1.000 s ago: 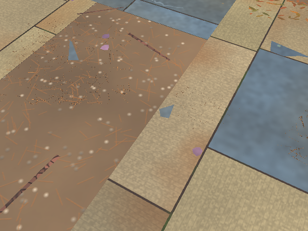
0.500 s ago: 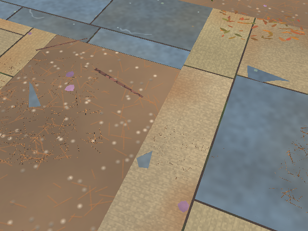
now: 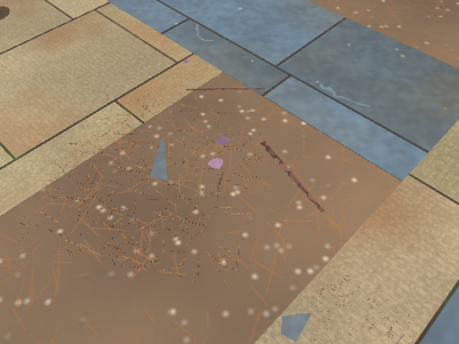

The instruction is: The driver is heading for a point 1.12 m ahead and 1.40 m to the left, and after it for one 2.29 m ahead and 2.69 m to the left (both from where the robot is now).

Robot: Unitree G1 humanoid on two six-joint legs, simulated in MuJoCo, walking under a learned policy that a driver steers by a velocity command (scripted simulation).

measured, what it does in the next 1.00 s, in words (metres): walks ahead, turning left: left foot, then right foot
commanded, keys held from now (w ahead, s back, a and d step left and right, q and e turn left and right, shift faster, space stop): w+q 1.00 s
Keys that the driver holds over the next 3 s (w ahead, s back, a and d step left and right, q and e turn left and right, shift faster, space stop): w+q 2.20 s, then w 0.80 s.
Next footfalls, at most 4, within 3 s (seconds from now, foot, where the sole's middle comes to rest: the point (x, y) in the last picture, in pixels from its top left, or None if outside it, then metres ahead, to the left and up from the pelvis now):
0.12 left None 0.21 0.09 -0.78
0.70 right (240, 303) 0.59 0.03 -0.78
1.22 left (131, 275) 0.67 0.37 -0.78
1.78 right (100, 189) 0.99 0.55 -0.78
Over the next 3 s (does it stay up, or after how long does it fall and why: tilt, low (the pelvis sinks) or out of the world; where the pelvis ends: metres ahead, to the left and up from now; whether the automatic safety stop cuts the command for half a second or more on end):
stays up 0.99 1.09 0.00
